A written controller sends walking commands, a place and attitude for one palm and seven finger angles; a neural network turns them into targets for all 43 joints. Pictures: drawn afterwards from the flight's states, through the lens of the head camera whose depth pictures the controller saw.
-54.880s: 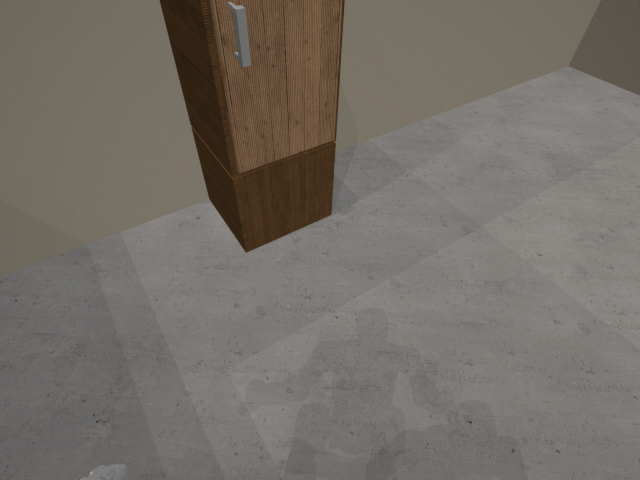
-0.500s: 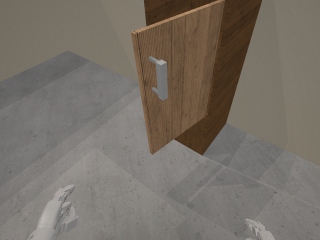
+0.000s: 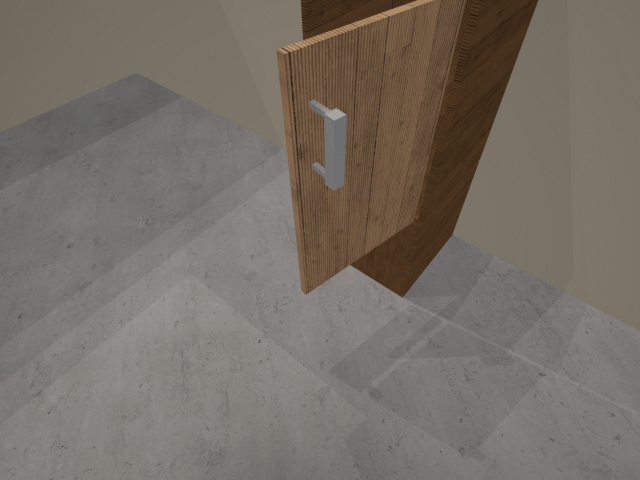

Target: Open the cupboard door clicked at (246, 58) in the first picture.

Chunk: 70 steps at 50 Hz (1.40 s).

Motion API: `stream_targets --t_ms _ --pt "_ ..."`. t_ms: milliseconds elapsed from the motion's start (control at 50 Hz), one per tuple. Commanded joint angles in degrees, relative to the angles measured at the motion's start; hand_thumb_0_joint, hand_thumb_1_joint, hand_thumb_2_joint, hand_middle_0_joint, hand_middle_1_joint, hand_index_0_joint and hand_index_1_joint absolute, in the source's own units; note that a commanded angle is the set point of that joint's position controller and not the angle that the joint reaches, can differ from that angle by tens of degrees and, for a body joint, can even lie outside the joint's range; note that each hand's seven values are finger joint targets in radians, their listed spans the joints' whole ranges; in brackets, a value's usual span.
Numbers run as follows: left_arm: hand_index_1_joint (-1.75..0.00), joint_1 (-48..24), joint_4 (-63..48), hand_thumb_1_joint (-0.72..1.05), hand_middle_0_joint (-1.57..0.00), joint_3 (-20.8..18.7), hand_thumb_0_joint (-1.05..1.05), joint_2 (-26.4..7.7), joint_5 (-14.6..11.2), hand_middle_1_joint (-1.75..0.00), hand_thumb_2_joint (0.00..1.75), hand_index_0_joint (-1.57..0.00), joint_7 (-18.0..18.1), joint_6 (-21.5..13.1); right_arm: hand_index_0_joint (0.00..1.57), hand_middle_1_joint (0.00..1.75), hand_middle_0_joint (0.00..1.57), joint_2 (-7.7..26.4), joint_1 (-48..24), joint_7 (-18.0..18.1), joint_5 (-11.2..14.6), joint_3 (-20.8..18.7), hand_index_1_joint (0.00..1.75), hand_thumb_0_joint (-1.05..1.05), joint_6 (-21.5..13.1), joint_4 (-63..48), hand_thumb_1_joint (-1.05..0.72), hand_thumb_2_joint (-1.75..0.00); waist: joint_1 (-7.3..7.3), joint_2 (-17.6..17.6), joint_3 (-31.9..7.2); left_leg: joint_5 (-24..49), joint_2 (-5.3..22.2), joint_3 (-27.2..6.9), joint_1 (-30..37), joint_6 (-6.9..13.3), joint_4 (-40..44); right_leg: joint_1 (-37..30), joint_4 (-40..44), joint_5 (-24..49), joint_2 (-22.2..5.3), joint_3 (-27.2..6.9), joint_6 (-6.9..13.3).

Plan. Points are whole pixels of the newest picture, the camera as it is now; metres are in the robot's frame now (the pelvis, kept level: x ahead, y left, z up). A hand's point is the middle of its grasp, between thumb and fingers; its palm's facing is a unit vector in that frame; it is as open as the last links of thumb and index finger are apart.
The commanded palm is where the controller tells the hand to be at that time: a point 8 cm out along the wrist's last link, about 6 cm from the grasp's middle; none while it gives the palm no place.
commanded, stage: let the arm hang, fingers relaxed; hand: left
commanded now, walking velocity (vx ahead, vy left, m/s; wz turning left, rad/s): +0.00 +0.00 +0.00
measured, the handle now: (325, 145) +0.58 +0.02 +0.10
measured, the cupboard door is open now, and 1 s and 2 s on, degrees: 78 78 78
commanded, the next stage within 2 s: look to check the result in 0.44 s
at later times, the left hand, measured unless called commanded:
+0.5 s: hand out of the picture +0.00 +0.15 -0.18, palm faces +0.04 -0.98 -0.18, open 7.3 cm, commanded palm none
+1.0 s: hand out of the picture +0.00 +0.15 -0.17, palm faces +0.04 -0.98 -0.18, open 7.4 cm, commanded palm none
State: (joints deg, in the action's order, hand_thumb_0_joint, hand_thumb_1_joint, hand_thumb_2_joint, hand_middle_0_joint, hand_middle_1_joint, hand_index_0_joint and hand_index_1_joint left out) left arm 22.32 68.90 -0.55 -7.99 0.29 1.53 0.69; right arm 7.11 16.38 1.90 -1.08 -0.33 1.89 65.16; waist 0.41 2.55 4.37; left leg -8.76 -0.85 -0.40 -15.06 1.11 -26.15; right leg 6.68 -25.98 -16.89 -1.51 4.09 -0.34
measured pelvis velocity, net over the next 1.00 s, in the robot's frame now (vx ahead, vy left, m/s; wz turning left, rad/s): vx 0.02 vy -0.01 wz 0.00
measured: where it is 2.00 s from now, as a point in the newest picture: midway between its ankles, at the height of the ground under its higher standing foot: outside the picture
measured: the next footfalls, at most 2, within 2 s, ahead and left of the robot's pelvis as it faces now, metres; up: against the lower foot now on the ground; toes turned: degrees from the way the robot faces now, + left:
none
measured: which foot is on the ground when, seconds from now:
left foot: down 0.00-1.00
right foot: down 0.00-1.00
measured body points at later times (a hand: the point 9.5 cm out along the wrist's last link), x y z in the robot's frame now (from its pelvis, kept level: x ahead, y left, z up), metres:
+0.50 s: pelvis +0.01 -0.01 +0.00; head +0.02 -0.02 +0.45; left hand +0.00 +0.20 -0.16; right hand -0.01 -0.22 -0.17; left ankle +0.06 +0.11 -0.74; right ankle -0.03 -0.12 -0.74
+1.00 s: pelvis +0.02 -0.01 +0.00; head +0.03 -0.02 +0.45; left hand +0.00 +0.20 -0.16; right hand +0.02 -0.24 -0.16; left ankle +0.06 +0.11 -0.74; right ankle -0.03 -0.12 -0.74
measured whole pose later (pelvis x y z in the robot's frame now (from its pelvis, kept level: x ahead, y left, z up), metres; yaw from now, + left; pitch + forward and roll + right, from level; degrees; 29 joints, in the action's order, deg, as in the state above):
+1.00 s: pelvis +0.02 -0.01 +0.00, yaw +0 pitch -2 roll +0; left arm 16.6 66.5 -0.9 -6.8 0.2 1.7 -0.6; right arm 8.8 13.1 2.4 -1.3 -0.5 0.8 66.1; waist 0.7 0.9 4.0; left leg -10.1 -0.2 -0.7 -12.6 0.0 -25.2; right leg 3.8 -24.0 -17.8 -0.7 4.2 0.6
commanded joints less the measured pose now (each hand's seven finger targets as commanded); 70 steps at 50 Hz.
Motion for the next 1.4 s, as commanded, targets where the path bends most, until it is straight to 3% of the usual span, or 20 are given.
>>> stream_targets --t_ms 0,100,320,400,480,660,1380 --pt "-0.30 2.63 -1.81 0.90 -0.20 -1.01 0.00 -4.41 0.02 -0.30 0.90 -0.20 0.80 -0.78 0.20 0.30 0.20 5.23 3.56 0.13 -0.07 -1.24 0.30 0.00 -0.38 -1.20 -0.90 -0.90 0.26 -4.27 3.07 -5.92 4.49 -4.59 1.55 1.01 5.13 8.88 7.78 -5.84 -3.98 -3.98 3.11" --pt "-0.30 2.19 -2.31 0.90 -0.20 -1.35 0.00 -3.92 0.06 -0.30 0.90 -0.20 0.96 -0.74 0.20 0.30 0.20 3.92 4.04 0.02 -0.29 -1.18 0.30 0.00 -0.41 -0.46 -0.90 -0.90 0.23 -3.24 4.00 -5.94 4.09 -4.50 0.69 0.95 4.74 9.91 7.42 -6.65 -4.08 -4.23 3.23" --pt "-0.30 0.32 -3.27 0.90 -0.20 -1.92 0.00 -3.46 -0.03 -0.30 0.90 -0.20 0.96 -1.08 0.20 0.30 0.20 3.60 3.46 0.29 -0.38 -1.09 0.30 0.00 -1.25 -0.69 -0.90 -0.90 -0.03 -0.17 2.74 -0.57 4.64 -4.86 0.26 0.89 5.15 6.07 5.96 0.33 -4.01 -3.95 3.00" --pt "-0.30 0.13 -3.58 0.90 -0.20 -2.01 0.00 -3.77 -0.02 -0.30 0.90 -0.20 0.89 -1.28 0.20 0.30 0.20 4.11 3.42 0.33 -0.27 -1.21 0.30 0.00 -1.25 -1.03 -0.90 -0.90 0.01 -1.99 1.58 1.17 4.65 -4.21 1.72 0.74 4.33 5.48 6.70 1.31 -4.16 -3.88 3.02" --pt "-0.30 -0.54 -3.71 0.90 -0.20 -1.95 0.00 -3.94 -0.10 -0.30 0.90 -0.20 0.87 -1.36 0.20 0.30 0.20 4.54 3.13 0.37 -0.29 -1.15 0.30 0.00 -1.35 -0.79 -0.90 -0.90 0.31 -1.51 0.58 3.29 4.96 -4.29 3.12 0.75 4.18 4.92 6.67 3.11 -4.34 -4.01 2.92" --pt "-0.30 -0.65 -3.30 0.90 -0.20 -1.72 0.00 -4.32 -0.09 -0.30 0.90 -0.20 0.86 -1.42 0.20 0.30 0.20 5.21 1.59 0.37 -0.21 -1.03 0.30 0.00 -1.25 -0.61 -0.90 -0.90 0.33 -2.87 1.35 4.72 5.02 -3.89 4.18 0.65 3.75 4.93 7.81 3.98 -4.68 -4.07 2.90" --pt "-0.30 -2.28 -3.73 0.90 -0.20 -1.74 0.00 -5.69 -0.18 -0.30 0.90 -0.20 0.73 -1.57 0.20 0.30 0.20 6.91 -0.48 0.59 -0.12 -0.79 0.30 0.00 -1.70 -0.19 -0.90 -0.90 0.00 -2.07 0.38 7.99 5.50 -3.98 5.43 0.55 4.85 1.64 8.59 7.94 -4.62 -3.95 2.64"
